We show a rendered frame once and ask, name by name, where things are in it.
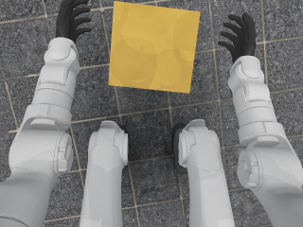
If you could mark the right robot upper arm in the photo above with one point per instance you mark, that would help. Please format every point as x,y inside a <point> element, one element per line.
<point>275,176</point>

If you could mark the left robot upper arm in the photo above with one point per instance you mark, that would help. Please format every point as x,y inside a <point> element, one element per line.
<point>37,159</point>

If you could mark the robot right hand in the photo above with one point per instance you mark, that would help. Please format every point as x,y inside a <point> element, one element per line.
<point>244,44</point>

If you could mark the robot right forearm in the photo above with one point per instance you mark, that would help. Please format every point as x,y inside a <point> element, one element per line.
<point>254,107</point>

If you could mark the left robot shin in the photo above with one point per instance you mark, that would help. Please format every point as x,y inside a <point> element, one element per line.
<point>106,125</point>

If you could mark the robot left forearm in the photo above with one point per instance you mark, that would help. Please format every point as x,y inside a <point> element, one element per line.
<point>54,92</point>

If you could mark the carton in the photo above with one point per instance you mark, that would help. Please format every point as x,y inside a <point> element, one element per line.
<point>153,47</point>

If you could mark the left robot thigh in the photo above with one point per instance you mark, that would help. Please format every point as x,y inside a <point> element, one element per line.
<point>101,203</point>

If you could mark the robot left hand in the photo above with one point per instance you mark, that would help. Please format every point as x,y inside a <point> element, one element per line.
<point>66,24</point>

